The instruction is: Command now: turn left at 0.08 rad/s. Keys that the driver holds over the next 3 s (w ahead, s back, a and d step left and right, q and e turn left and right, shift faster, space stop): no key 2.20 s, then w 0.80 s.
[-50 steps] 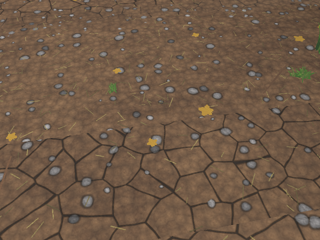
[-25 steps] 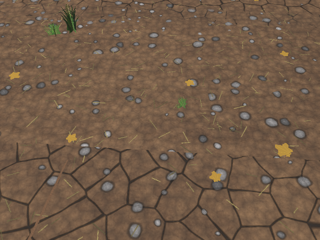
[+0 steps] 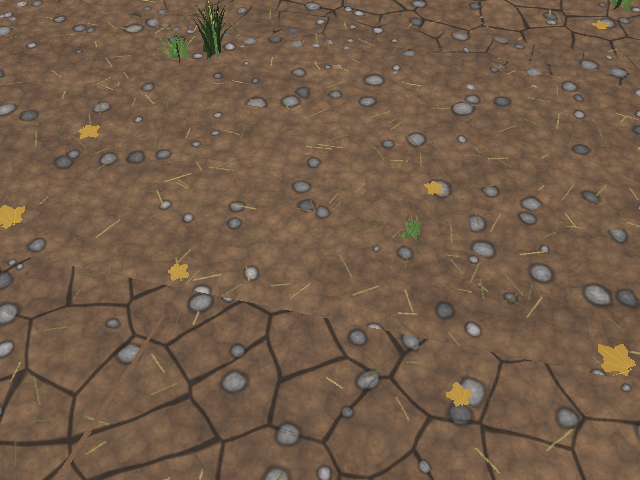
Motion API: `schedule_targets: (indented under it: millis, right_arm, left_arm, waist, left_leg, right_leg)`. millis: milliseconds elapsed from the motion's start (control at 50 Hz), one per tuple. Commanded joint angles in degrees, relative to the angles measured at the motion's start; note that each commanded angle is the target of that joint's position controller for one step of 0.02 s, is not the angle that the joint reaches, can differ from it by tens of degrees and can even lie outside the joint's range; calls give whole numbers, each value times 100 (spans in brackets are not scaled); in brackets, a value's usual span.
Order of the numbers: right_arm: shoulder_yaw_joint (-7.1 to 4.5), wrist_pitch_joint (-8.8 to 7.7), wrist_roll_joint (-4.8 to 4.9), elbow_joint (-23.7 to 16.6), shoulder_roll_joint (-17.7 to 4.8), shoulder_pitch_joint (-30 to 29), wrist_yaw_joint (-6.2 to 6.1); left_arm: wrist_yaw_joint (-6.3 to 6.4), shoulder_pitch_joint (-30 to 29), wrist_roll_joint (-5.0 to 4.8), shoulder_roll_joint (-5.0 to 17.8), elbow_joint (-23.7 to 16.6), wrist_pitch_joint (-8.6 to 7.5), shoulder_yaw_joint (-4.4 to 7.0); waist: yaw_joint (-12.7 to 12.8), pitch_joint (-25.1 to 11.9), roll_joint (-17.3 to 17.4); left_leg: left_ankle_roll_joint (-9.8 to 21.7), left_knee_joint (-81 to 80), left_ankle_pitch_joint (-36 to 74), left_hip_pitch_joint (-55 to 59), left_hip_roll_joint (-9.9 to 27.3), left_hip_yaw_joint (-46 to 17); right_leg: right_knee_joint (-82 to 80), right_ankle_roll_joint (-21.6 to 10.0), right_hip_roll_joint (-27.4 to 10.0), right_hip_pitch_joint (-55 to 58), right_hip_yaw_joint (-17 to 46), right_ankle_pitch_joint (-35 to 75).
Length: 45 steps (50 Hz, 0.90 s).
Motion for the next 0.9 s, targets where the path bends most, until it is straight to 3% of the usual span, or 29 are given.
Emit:
schedule_targets:
  millis: [20, 80, 260, 440, 900]
  right_arm:
    - [-188, -22, -6, -231, -594, 309, -49]
    - [-198, 4, -24, -177, -622, 323, -42]
    - [-184, 33, -34, 19, -610, 391, -37]
    - [-154, 78, -48, 285, -480, 427, -40]
    - [-216, 154, -44, 949, -268, 251, -40]
  left_arm:
    - [-13, -153, -51, 653, -469, -72, 201]
    - [-64, -164, -38, 654, -495, -40, 219]
    - [-65, -125, 11, 643, -453, 4, 247]
    - [-73, 52, 18, 586, -243, 34, 254]
    - [-55, 596, 19, 449, 463, 164, 235]
  waist:
    - [-82, -673, -56]
    - [-60, -588, -65]
    - [-75, -435, -40]
    - [-112, -269, -26]
    - [-90, -155, 32]
  left_leg:
    - [-125, -454, 1042, -145, 458, -121]
    - [-102, -618, 1009, -237, 450, -104]
    - [-137, -959, 734, -189, 463, -21]
    - [-177, -1164, 494, -13, 466, 90]
    - [-136, -1484, 858, 313, 454, 269]
  right_leg:
    - [-329, -291, -733, 958, 558, 2628]
    - [-385, -158, -599, 1067, 466, 2233]
    - [-663, 24, -436, 1150, 416, 1709]
    - [-994, 112, -369, 1051, 467, 1259]
    - [-1362, 87, -218, 1286, 386, 1563]
Next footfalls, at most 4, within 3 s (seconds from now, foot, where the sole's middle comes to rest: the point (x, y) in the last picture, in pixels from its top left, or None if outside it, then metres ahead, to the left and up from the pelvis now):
2.98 right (369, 479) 0.52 -0.09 -0.93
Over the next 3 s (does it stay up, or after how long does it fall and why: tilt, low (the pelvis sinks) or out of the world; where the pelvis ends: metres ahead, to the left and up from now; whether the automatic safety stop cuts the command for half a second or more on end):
stays up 0.35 0.01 -0.15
